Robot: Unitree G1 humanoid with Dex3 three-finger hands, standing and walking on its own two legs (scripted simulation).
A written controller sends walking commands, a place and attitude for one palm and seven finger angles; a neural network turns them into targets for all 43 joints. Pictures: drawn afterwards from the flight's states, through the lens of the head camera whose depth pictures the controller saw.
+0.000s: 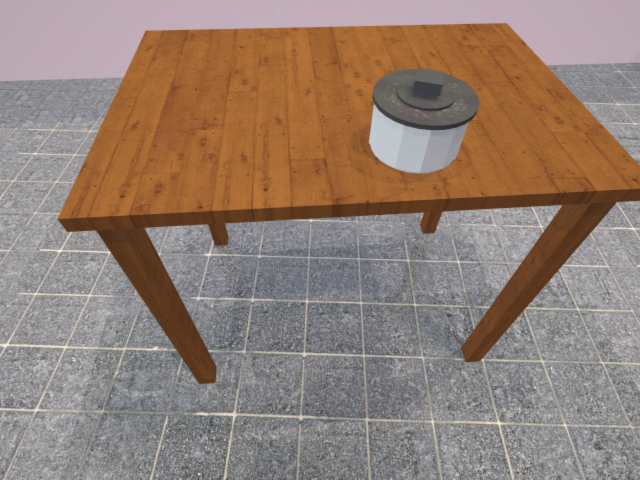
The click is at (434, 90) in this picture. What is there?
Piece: lid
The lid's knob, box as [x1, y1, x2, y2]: [413, 68, 444, 95]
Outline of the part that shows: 418,68 413,91 439,95 444,72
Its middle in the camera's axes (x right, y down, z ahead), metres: +0.17 -0.25 +0.61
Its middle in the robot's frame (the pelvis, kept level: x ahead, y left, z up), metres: +0.66 -0.13 +0.16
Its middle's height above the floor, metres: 0.93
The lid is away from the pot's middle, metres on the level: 0.00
